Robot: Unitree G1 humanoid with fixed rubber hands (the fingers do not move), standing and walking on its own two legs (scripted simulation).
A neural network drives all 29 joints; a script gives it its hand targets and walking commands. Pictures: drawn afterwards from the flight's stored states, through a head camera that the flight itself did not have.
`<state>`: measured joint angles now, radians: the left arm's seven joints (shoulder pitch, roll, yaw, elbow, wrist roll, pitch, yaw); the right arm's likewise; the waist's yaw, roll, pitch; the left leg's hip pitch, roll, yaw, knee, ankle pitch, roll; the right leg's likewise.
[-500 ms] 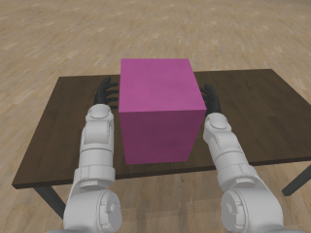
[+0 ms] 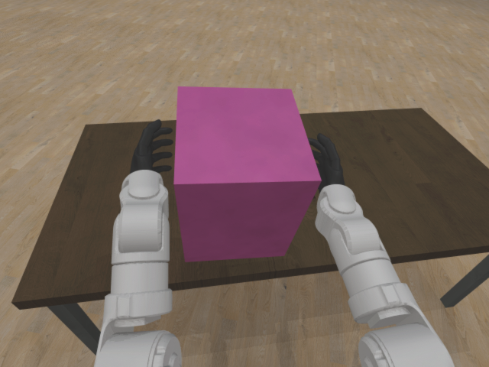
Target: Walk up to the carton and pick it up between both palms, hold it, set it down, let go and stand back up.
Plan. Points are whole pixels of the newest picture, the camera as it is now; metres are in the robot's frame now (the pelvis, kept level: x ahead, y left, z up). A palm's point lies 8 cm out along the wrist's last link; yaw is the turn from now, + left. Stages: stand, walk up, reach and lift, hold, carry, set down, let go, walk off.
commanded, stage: hold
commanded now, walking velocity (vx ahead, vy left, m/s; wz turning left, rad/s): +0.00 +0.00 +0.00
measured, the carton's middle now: (236, 179) +0.43 +0.00 +0.09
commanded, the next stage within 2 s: none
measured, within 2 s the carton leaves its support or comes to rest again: neither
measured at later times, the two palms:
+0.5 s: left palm (152, 175) +0.34 +0.13 +0.19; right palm (344, 185) +0.33 -0.16 +0.16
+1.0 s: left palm (140, 178) +0.34 +0.14 +0.18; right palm (330, 184) +0.34 -0.14 +0.15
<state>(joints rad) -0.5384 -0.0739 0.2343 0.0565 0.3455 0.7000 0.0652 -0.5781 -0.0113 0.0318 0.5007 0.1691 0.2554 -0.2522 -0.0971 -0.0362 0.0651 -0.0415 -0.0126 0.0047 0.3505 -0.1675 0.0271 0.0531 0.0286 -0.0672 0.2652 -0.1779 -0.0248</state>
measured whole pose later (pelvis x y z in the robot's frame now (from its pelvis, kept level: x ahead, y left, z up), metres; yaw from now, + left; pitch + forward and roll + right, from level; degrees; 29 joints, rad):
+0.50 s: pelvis -0.03 -0.01 +0.00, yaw -1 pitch -9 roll +0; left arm -0.66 -0.11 0.32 0.18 0.39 0.71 0.04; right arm -0.68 0.02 -0.13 0.65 0.03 0.23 -0.17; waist -0.06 -0.05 0.06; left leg -0.04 0.00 0.03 0.30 -0.10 0.02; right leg 0.01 0.03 -0.06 0.30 -0.15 -0.04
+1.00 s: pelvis -0.01 -0.01 +0.00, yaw +0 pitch -10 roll +0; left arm -0.50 -0.08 0.25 -0.07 0.39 0.77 0.01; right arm -0.55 0.01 0.06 0.42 0.17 0.28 -0.28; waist -0.08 -0.05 0.10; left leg 0.00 0.00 0.00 0.33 -0.15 0.01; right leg 0.08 0.03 -0.09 0.27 -0.18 -0.04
